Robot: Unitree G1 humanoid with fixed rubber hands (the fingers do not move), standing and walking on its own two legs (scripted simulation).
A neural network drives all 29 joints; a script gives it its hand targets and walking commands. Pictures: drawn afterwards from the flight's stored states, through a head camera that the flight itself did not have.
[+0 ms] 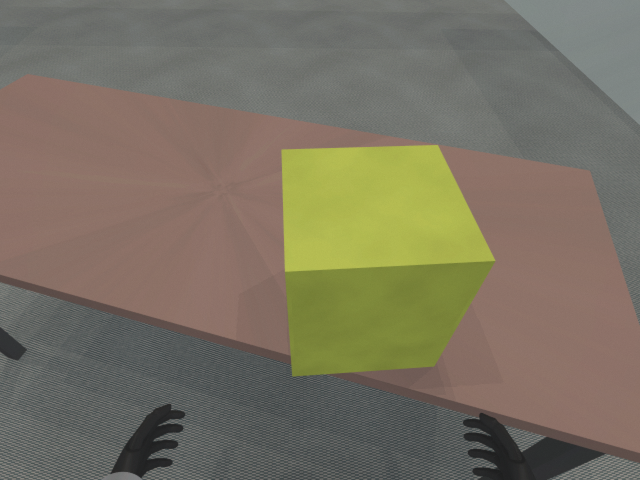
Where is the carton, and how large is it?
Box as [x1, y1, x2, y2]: [281, 145, 494, 376]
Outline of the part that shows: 437,145 281,149 285,279 292,376 433,366 494,262 494,259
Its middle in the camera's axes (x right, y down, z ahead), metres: +0.06 +0.04 +0.54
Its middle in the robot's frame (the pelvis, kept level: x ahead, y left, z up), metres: +0.39 -0.05 +0.05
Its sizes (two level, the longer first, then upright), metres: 0.210 0.200 0.250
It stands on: a table, 0.68 m high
